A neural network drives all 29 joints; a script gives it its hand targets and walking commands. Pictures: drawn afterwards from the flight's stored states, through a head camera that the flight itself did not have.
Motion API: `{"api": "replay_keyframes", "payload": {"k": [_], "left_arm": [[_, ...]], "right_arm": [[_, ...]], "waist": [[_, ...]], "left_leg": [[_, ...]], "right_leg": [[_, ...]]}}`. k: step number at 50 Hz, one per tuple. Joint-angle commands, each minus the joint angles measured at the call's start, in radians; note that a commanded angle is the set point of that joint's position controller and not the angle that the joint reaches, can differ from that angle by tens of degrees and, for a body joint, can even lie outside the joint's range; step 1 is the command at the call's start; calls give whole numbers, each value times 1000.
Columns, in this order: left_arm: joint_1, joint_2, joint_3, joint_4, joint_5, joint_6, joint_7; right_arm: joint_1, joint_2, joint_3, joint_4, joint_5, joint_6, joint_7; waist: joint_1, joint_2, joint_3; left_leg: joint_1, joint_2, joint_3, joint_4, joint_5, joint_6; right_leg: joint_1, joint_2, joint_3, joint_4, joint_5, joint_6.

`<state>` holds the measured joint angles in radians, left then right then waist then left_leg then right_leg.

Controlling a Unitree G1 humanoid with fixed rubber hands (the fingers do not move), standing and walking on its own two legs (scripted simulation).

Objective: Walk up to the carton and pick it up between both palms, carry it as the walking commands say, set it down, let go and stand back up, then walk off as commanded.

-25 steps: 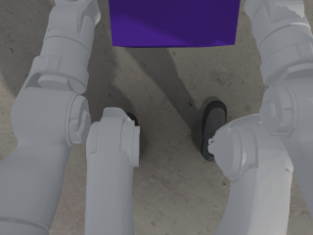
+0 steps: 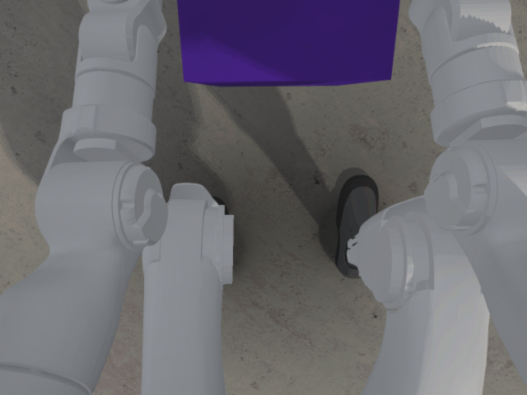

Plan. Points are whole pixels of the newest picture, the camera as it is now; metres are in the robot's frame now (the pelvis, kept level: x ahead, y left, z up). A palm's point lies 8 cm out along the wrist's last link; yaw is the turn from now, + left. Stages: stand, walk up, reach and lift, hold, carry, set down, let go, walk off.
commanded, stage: reach and lift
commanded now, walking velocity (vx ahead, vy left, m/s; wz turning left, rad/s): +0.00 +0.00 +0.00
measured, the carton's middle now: out of the picture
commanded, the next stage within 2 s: none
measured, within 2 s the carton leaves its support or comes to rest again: leaves its support in 0.38 s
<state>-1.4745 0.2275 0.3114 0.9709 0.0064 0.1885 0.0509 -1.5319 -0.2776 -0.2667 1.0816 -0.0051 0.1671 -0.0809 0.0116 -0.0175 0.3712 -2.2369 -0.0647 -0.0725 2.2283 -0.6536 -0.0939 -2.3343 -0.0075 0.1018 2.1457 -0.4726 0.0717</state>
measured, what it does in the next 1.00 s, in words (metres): rises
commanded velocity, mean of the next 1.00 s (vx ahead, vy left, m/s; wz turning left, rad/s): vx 0.00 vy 0.00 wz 0.00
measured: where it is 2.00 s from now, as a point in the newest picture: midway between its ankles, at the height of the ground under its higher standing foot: (280, 252)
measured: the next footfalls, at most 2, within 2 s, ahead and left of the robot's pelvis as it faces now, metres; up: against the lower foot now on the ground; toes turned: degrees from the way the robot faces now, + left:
none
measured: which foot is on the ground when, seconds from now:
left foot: down 0.00-1.00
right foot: down 0.00-1.00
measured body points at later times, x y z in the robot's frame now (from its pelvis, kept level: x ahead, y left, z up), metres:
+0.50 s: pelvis +0.00 +0.00 +0.01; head +0.37 +0.00 +0.26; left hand +0.57 +0.15 -0.14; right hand +0.57 -0.15 -0.15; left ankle +0.09 +0.14 -0.33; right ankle +0.13 -0.15 -0.33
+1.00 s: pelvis +0.01 +0.00 +0.05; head +0.36 -0.02 +0.33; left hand +0.57 +0.14 -0.07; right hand +0.57 -0.15 -0.08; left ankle +0.09 +0.14 -0.33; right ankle +0.13 -0.15 -0.33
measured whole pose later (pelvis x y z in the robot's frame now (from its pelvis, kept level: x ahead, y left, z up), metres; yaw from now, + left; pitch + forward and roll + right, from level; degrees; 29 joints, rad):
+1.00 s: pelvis +0.01 +0.00 +0.05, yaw +1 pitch +46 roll +2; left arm -1.32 0.10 0.44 0.73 0.14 0.34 0.06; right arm -1.37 -0.13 -0.39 0.79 -0.16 0.35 -0.12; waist 0.02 0.00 0.10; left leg -2.21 -0.05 -0.06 2.03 -0.62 -0.08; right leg -2.31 0.00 0.10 1.96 -0.46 0.07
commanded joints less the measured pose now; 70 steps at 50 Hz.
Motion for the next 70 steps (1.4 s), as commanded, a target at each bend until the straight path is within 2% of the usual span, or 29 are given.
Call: {"api": "replay_keyframes", "payload": {"k": [1, 10, 17, 20, 25, 32, 38, 46, 56, 70], "left_arm": [[-522, -831, -310, -120, -60, 1, -256], [-503, -890, -345, -150, -62, 9, -262], [-588, -954, -438, -281, -134, 11, -248], [-614, -968, -457, -304, -144, 23, -239], [-588, -1004, -420, -261, -106, 52, -240], [-536, -1043, -355, -214, -57, 94, -259], [-528, -1054, -345, -224, -43, 119, -275], [-501, -1060, -335, -254, -18, 133, -292], [-499, -1082, -367, -314, -26, 147, -293], [-440, -1135, -341, -321, 7, 189, -310]], "right_arm": [[-462, 873, 261, -108, 68, 5, 247], [-441, 925, 294, -148, 82, 7, 250], [-511, 991, 360, -260, 135, 8, 235], [-539, 1005, 370, -284, 143, 19, 229], [-547, 1021, 344, -292, 101, 47, 236], [-572, 1048, 332, -341, 57, 81, 247], [-557, 1077, 332, -356, 35, 111, 243], [-473, 1117, 302, -334, -9, 138, 247], [-446, 1163, 329, -373, -15, 168, 257], [-367, 1228, 308, -362, -58, 216, 281]], "waist": [[25, 21, -1118], [19, 33, -1175], [8, 25, -1467], [7, 27, -1540], [2, 17, -1499], [14, -18, -1486], [19, -33, -1516], [15, -22, -1520], [21, -26, -1621], [19, -28, -1619]], "left_leg": [[305, -53, 184, -248, 277, 28], [336, -57, 181, -246, 327, 32], [472, -63, 188, -244, 445, 27], [508, -64, 191, -253, 455, 26], [495, -73, 196, -288, 385, 30], [460, -84, 199, -333, 340, 40], [449, -89, 203, -367, 339, 40], [443, -92, 205, -408, 360, 35], [497, -93, 206, -452, 405, 31], [529, -103, 201, -556, 370, 34]], "right_leg": [[713, 94, -184, -63, 263, -60], [708, 101, -188, -62, 306, -62], [838, 108, -209, -63, 412, -56], [852, 109, -219, -72, 411, -53], [809, 111, -230, -110, 329, -51], [824, 117, -226, -160, 287, -49], [871, 124, -218, -202, 295, -46], [892, 134, -208, -249, 318, -47], [945, 140, -207, -292, 352, -41], [961, 150, -203, -399, 308, -42]]}}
